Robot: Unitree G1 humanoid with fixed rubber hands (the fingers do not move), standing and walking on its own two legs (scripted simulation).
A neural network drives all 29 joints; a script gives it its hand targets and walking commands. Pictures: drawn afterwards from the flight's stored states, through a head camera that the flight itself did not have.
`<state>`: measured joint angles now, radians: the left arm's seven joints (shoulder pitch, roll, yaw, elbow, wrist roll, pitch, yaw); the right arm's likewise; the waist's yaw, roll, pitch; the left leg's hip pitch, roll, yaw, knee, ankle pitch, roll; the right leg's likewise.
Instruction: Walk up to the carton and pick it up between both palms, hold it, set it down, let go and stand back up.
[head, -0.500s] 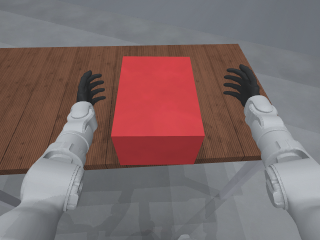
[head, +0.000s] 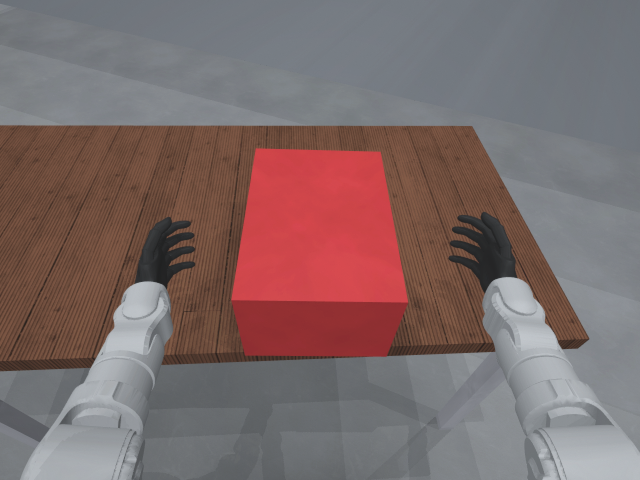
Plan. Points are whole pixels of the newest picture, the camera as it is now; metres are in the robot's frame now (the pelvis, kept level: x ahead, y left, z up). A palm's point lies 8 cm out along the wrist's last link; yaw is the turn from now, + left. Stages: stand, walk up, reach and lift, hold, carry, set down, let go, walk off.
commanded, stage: set down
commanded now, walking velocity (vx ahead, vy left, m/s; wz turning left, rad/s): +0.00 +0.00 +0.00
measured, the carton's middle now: (317, 246) +0.48 -0.02 -0.03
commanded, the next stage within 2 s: none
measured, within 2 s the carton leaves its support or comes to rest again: neither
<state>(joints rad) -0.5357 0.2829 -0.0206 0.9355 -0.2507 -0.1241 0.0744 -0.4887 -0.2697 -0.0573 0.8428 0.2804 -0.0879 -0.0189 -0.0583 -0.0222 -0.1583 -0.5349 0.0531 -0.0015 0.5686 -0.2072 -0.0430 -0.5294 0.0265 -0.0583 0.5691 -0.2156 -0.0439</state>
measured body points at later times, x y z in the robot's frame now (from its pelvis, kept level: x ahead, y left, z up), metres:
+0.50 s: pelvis +0.03 +0.01 +0.01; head +0.04 +0.01 +0.46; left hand +0.32 +0.20 +0.00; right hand +0.29 -0.24 +0.01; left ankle +0.04 +0.15 -0.73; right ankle +0.04 -0.09 -0.73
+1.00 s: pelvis +0.02 +0.03 +0.01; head +0.02 +0.04 +0.46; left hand +0.27 +0.22 -0.02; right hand +0.24 -0.22 -0.01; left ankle +0.04 +0.15 -0.73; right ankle +0.04 -0.09 -0.73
